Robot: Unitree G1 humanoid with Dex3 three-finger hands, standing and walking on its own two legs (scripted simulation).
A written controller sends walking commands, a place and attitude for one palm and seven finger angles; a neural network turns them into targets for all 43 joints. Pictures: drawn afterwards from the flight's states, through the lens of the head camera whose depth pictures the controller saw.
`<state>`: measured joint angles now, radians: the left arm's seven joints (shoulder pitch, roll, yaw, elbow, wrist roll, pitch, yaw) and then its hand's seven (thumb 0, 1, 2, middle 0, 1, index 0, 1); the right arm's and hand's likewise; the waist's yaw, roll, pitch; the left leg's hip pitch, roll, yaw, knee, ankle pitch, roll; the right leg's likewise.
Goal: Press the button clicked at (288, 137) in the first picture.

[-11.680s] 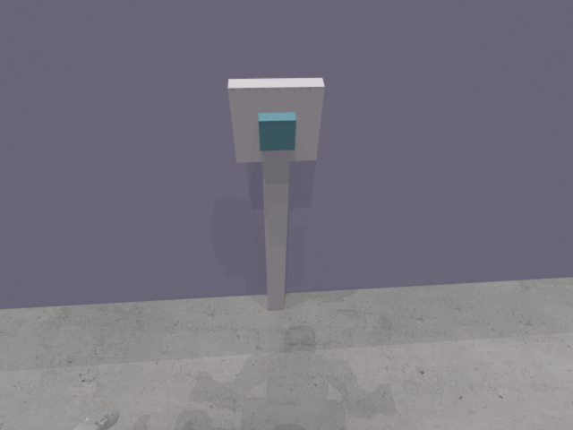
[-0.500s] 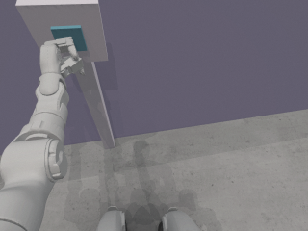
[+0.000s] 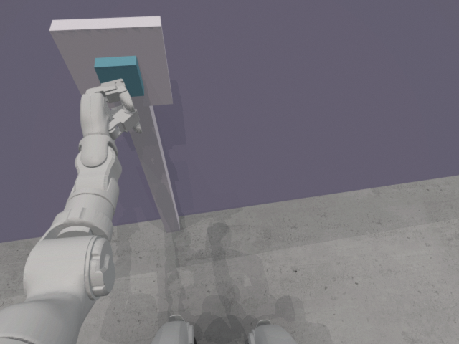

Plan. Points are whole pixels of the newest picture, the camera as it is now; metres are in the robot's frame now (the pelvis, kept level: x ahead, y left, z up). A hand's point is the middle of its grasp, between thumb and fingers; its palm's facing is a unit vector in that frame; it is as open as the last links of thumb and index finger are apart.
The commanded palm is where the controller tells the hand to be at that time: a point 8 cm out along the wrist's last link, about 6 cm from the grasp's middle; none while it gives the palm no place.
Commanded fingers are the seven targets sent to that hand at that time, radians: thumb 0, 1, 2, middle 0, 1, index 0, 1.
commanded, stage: pull the fist back off the button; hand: left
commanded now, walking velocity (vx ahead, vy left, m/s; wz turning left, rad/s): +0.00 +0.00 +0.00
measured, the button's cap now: (121, 76) +0.55 +0.17 +0.13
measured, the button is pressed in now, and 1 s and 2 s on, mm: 0 0 0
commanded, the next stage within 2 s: draw the hand back to the body in 0.58 s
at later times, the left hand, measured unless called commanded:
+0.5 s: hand (132, 147) +0.42 +0.14 +0.10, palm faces +0.11 -0.99 +0.00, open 3.1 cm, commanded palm +0.39 +0.19 +0.10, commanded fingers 0.00 0.90 0.90 -1.30 -1.50 -1.30 -1.50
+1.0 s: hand (119, 163) +0.36 +0.14 +0.13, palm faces +0.11 -0.99 -0.01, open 3.1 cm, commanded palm +0.32 +0.20 +0.14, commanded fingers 0.00 0.90 0.90 -1.30 -1.50 -1.30 -1.50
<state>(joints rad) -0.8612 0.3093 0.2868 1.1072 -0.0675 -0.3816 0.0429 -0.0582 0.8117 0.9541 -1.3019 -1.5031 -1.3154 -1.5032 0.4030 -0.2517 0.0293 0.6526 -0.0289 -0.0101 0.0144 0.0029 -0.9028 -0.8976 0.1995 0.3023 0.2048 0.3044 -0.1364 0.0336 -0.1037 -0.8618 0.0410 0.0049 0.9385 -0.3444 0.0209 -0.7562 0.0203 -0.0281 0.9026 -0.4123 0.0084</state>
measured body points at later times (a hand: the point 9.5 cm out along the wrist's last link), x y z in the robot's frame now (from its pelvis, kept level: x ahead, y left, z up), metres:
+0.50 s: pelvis +0.04 -0.02 +0.02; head +0.09 -0.02 +0.47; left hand +0.41 +0.19 +0.10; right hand +0.17 -0.27 -0.09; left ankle +0.06 +0.10 -0.68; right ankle +0.01 -0.13 -0.68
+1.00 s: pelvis +0.04 -0.03 +0.03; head +0.05 -0.05 +0.48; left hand +0.35 +0.20 +0.14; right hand +0.18 -0.27 -0.08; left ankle +0.06 +0.10 -0.68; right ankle +0.01 -0.13 -0.68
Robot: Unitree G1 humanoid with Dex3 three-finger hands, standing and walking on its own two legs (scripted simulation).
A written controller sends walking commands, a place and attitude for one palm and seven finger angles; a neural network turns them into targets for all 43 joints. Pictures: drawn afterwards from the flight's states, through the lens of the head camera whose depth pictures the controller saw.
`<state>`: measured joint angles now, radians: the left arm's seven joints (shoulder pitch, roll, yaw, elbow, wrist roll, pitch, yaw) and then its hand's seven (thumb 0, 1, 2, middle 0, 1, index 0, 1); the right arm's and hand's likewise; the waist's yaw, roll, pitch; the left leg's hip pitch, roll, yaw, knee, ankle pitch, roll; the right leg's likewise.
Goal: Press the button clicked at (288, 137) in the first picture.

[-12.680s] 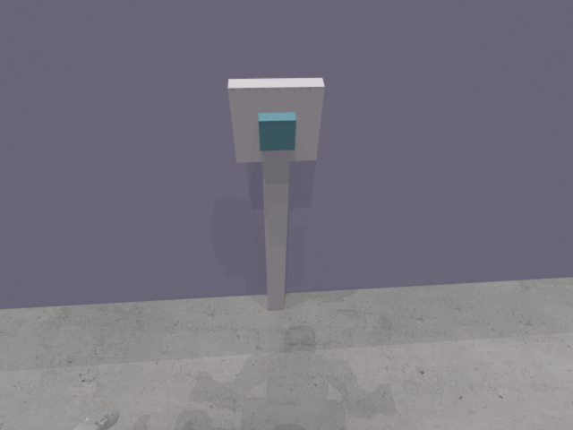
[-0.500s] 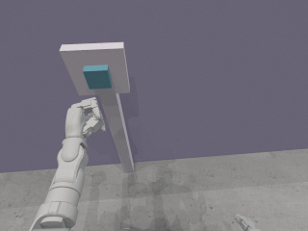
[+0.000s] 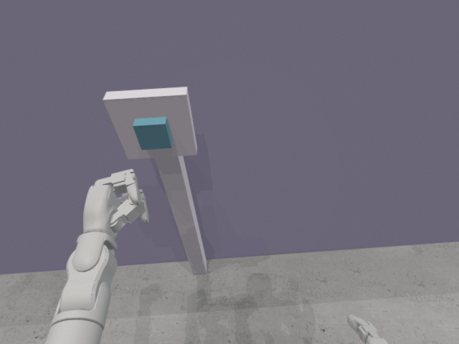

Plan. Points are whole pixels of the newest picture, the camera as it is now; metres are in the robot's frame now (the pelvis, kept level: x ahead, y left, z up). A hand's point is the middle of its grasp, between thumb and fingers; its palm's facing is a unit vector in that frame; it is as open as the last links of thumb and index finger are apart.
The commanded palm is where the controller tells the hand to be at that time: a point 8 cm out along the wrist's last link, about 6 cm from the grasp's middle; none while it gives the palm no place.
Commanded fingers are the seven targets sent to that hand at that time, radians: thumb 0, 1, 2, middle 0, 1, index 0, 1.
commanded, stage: draw the hand back to the body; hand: left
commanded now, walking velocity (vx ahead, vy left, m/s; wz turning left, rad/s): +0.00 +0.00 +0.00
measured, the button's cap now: (154, 132) +0.51 +0.19 +0.10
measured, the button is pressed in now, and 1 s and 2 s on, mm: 0 0 0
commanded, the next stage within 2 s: step back with the hand held close in 1.16 s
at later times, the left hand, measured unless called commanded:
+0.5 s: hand (77, 240) +0.23 +0.22 +0.14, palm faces +0.26 -0.93 -0.28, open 3.1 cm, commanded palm +0.19 +0.27 +0.16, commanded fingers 0.00 0.90 0.90 -1.30 -1.50 -1.30 -1.50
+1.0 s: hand (2, 256) +0.18 +0.27 +0.19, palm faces +0.41 -0.82 -0.40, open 3.1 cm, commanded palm +0.14 +0.30 +0.20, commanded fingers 0.00 0.90 0.90 -1.30 -1.50 -1.30 -1.50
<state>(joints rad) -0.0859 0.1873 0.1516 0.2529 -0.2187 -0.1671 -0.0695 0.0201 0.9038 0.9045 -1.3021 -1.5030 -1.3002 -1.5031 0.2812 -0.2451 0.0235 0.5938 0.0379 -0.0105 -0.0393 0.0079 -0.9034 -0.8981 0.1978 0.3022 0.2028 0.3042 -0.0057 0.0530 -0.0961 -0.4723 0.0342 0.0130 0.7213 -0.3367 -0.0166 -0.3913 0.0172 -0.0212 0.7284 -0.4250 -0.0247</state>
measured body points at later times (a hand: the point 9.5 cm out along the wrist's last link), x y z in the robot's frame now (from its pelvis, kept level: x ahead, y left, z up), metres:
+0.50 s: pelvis +0.00 +0.01 +0.03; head -0.02 +0.00 +0.48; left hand +0.21 +0.27 +0.16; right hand +0.19 -0.20 -0.05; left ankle +0.02 +0.13 -0.71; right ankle -0.03 -0.10 -0.71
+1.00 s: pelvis +0.01 +0.03 +0.03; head -0.02 +0.00 +0.48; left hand +0.16 +0.31 +0.21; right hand +0.21 -0.19 -0.05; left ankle +0.02 +0.13 -0.71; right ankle -0.03 -0.10 -0.71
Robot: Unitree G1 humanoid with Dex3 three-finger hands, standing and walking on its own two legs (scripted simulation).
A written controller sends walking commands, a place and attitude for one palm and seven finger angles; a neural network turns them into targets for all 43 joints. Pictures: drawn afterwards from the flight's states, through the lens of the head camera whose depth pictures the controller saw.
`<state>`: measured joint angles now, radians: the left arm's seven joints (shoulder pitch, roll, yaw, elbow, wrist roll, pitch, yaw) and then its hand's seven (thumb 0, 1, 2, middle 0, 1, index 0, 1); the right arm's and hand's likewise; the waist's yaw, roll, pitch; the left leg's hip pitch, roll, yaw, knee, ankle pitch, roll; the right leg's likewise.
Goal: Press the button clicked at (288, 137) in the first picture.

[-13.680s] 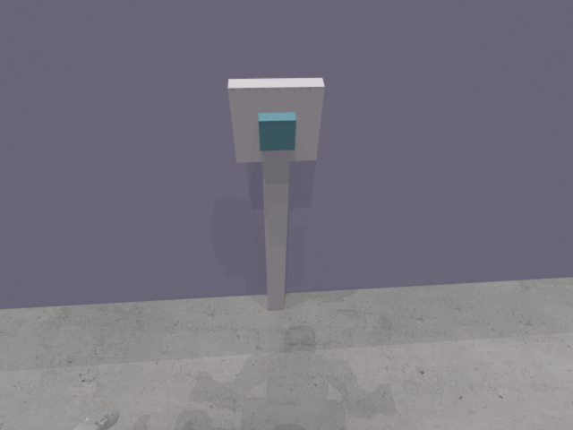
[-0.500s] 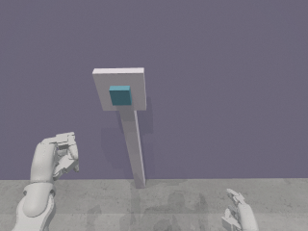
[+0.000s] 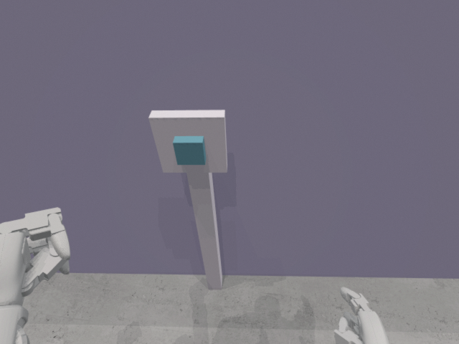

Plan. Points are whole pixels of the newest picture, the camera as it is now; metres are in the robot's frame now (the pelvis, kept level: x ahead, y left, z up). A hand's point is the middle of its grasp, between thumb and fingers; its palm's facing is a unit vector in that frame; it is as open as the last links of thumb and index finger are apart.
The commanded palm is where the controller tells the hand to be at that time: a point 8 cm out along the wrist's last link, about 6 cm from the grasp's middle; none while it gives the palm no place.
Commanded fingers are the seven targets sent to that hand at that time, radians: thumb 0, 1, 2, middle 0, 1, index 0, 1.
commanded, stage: draw the hand back to the body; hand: left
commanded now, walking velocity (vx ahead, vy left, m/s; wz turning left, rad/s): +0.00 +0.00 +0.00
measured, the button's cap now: (190, 149) +0.50 +0.17 +0.07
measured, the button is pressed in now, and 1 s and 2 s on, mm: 0 0 0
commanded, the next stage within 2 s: step back with the hand held close in 0.16 s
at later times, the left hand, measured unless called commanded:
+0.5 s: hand (77, 251) +0.18 +0.24 +0.15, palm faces +0.32 -0.83 -0.46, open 3.1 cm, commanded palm +0.12 +0.28 +0.17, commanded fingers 0.00 0.90 0.90 -1.30 -1.50 -1.30 -1.50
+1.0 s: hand (2, 327) +0.09 +0.27 +0.15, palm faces +0.38 -0.79 -0.49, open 3.1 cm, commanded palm +0.01 +0.31 +0.17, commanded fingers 0.00 0.90 0.90 -1.30 -1.50 -1.30 -1.50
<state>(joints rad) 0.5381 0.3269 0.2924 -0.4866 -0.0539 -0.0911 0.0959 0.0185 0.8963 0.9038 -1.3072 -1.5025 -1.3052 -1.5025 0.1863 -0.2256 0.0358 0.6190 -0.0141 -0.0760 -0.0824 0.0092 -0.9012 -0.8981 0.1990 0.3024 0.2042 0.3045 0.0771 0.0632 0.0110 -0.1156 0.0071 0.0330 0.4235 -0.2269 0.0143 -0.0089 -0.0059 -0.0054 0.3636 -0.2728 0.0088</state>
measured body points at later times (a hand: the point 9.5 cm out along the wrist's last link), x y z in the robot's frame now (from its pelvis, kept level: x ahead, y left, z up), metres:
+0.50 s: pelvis -0.02 +0.00 +0.00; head +0.00 -0.02 +0.45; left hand +0.16 +0.28 +0.18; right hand +0.17 -0.24 -0.09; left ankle +0.01 +0.11 -0.74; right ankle -0.04 -0.13 -0.74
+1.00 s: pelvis -0.10 +0.02 -0.02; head -0.08 +0.04 +0.43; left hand +0.06 +0.31 +0.18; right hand +0.09 -0.20 -0.09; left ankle +0.01 +0.11 -0.74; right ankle -0.04 -0.12 -0.74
